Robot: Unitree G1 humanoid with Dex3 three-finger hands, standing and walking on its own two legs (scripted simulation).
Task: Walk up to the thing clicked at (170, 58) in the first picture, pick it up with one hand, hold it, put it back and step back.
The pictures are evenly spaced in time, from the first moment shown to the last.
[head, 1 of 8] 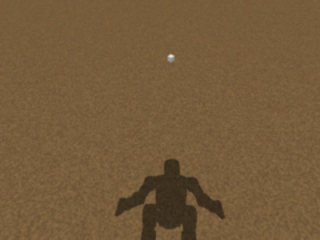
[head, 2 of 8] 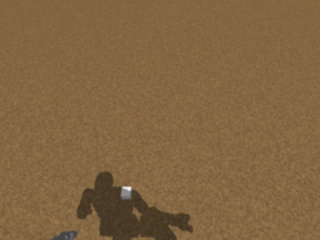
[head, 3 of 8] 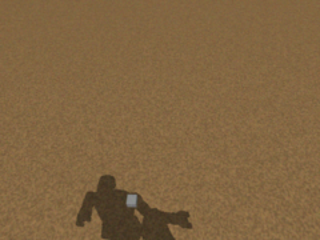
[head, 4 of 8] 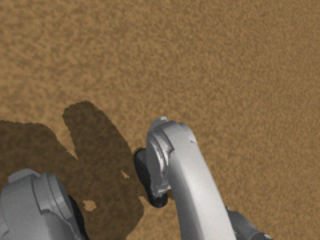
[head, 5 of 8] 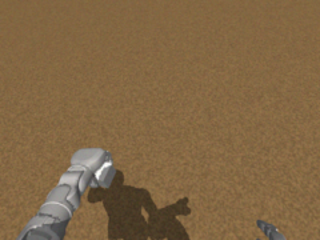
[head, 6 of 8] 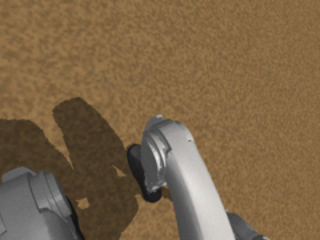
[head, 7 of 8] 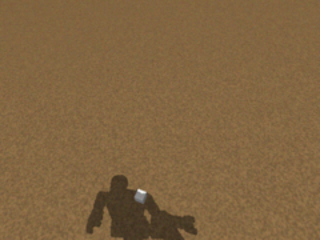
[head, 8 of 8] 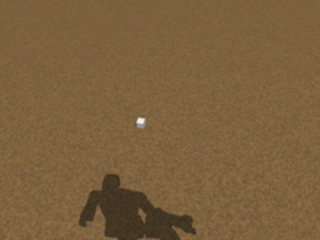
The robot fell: no
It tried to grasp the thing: yes
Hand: left
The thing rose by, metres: 0.66
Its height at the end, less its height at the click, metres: +0.00
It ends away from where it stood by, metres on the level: 0.01
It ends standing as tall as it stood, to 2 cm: yes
